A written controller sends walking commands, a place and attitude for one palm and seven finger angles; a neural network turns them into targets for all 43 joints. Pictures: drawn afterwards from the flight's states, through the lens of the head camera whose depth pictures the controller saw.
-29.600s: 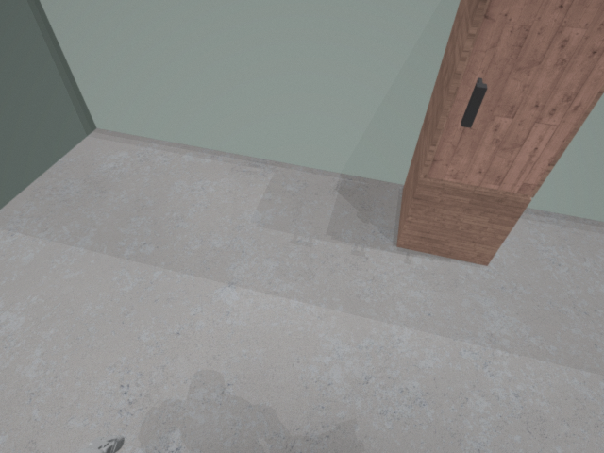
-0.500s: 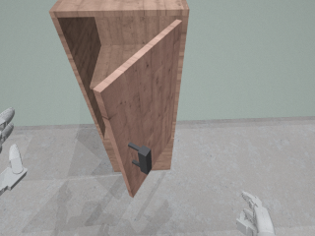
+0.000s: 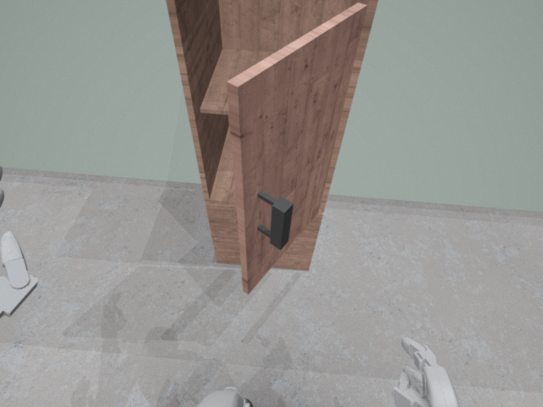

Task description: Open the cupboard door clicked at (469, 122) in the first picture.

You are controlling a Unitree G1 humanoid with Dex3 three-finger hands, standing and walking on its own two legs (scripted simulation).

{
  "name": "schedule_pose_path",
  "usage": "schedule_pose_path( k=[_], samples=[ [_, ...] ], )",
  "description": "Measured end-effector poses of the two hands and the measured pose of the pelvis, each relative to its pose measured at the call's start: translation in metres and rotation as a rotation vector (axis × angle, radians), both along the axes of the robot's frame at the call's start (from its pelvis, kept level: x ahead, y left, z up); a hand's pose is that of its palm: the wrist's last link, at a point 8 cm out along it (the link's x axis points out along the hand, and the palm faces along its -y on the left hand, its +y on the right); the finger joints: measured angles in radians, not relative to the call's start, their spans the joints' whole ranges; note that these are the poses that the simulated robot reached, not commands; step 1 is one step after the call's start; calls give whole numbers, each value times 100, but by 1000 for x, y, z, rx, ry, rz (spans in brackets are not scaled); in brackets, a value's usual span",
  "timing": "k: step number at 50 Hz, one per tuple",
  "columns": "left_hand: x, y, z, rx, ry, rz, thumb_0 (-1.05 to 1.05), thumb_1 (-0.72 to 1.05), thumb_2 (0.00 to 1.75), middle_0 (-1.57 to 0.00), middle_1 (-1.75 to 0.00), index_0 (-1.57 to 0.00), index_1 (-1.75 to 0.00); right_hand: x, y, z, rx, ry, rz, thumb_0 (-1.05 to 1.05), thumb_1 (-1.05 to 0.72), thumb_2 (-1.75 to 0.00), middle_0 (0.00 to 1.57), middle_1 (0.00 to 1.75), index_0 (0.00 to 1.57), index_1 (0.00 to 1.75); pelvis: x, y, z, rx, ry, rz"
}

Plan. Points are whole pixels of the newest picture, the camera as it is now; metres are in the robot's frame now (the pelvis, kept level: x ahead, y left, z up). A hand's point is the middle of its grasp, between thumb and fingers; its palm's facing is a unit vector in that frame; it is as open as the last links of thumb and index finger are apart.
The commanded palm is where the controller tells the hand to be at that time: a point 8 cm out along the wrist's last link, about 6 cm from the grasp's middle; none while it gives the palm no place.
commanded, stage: step back with the hand held close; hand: left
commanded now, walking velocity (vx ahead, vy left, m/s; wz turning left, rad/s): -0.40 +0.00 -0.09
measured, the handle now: (271, 219) +0.44 +0.04 -0.03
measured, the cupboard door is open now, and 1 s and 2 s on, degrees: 57 57 57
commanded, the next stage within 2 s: stop stepping back and stand still in 0.26 s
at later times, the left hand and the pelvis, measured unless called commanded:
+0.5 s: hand out of the picture +0.09 +0.23 +0.17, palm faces +0.27 -0.83 -0.48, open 7.4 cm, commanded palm +0.01 +0.28 +0.19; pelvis -0.15 -0.01 +0.00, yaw -5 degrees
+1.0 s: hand out of the picture -0.01 +0.20 +0.18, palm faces +0.30 -0.83 -0.47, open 7.4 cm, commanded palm -0.05 +0.26 +0.19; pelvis -0.22 -0.03 +0.00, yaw -5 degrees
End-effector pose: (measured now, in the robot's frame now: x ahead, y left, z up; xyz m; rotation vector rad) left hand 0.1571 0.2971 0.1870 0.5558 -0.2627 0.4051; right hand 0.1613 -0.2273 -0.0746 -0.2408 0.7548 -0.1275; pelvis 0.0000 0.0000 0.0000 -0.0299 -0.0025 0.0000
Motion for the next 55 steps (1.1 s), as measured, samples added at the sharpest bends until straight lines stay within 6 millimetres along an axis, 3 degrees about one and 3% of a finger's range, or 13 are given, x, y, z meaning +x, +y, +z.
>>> schedule_pose_path(
  k=[5, 12, 20, 27, 31, 35, 40, 44, 49, 55],
  samples=[
    [-11, 4, -5, -31, -8, -49, 1, 89, 90, -21, -30, -21, -30, -18, -1, 9, -44, 7, -23, 2, -90, -89, 21, 30, 21, 30, -14, 9, 2, 2, 21, -12],
    [-28, 21, 4, 18, -1, -83, 1, 89, 90, -22, -30, -21, -30, -50, 10, 24, -59, -37, -33, 2, -90, -89, 21, 30, 21, 30, -55, 17, 9, -18, 30, -29],
    [-70, -5, 8, -34, -3, -158, 1, 89, 90, -21, -30, -21, -30, -107, 13, 26, -16, -57, -36, 1, -90, -89, 21, 30, 21, 30, -107, 10, 12, -29, 68, -98],
    [-122, -38, 5, 40, 51, -205, 1, 89, 90, -21, -30, -21, -30, -175, -13, 4, 15, -36, -68, 1, -90, -89, 21, 30, 21, 30, -167, -12, -2, 22, 71, -94],
    [-154, -40, 22, 74, 33, -185, 1, 89, 90, -22, -30, -21, -30, -224, -32, -1, 13, 60, -130, 1, -90, -89, 21, 30, 21, 30, -171, -19, 7, 45, 57, -111],
    [-165, -26, 23, 51, -41, -95, 1, 89, 90, -22, -30, -21, -30, -255, -51, -5, -28, 84, -178, 2, -90, -89, 21, 30, 21, 30, -172, -19, 7, 56, 43, -110],
    [-159, -16, -3, -63, -40, -31, 1, 89, 90, -21, -30, -21, -30, -270, -63, -13, -51, 54, -216, 2, -90, -90, 20, 30, 20, 30, -189, -12, -2, 68, 4, -93],
    [-165, -35, -13, -51, 25, -94, 1, 90, 90, -21, -30, -20, -30, -276, -57, -8, -19, -20, -214, 2, -90, -90, 20, 29, 20, 30, -208, -18, -3, 77, -15, -106],
    [-193, -59, 4, 11, 7, -179, 2, 89, 90, -21, -30, -21, -30, -284, -48, -5, 16, -11, -177, 2, -90, -90, 20, 30, 20, 30, -222, -27, 1, 46, -11, -89],
    [-207, -39, 23, 58, -20, -102, 1, 89, 90, -22, -30, -21, -30, -287, -46, 1, 13, 41, -156, 2, -90, -89, 21, 30, 21, 30, -219, -25, 15, 62, 13, -99]
  ],
)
